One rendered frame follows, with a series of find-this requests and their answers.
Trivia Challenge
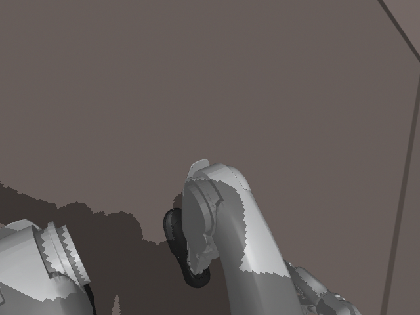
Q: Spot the right robot foot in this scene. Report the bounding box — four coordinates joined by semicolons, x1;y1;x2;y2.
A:
163;208;210;288

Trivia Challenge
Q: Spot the left robot foot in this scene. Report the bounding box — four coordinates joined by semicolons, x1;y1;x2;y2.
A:
83;284;97;315

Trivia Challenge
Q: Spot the right robot arm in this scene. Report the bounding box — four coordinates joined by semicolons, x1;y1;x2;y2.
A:
316;293;362;315

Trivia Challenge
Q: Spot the right robot hand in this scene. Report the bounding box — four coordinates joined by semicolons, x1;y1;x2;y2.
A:
284;260;330;315

